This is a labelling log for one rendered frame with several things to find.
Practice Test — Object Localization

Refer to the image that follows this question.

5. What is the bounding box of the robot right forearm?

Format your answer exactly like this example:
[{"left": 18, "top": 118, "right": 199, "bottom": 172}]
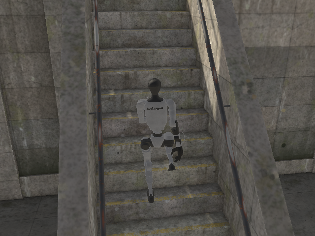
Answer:
[{"left": 171, "top": 120, "right": 182, "bottom": 147}]

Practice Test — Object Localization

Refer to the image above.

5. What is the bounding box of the robot thigh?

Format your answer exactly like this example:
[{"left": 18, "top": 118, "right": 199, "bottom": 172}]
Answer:
[
  {"left": 141, "top": 137, "right": 153, "bottom": 170},
  {"left": 164, "top": 132, "right": 174, "bottom": 147}
]

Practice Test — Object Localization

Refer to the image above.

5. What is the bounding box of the left robot upper arm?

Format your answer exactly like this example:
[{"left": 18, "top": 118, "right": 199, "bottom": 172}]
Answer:
[{"left": 136, "top": 99, "right": 146, "bottom": 123}]

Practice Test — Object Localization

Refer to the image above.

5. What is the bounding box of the robot right thigh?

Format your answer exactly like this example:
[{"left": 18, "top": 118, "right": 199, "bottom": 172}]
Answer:
[{"left": 164, "top": 132, "right": 174, "bottom": 147}]

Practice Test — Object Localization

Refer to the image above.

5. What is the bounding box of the robot left thigh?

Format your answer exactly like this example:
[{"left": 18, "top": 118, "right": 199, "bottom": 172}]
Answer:
[{"left": 141, "top": 137, "right": 153, "bottom": 170}]

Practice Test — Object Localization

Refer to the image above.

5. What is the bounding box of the right robot upper arm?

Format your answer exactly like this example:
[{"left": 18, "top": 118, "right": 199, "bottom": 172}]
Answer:
[{"left": 165, "top": 99, "right": 176, "bottom": 127}]

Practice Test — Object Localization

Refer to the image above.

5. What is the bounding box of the robot right hand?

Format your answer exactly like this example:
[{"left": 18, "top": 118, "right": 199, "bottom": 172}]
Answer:
[{"left": 171, "top": 146, "right": 183, "bottom": 162}]

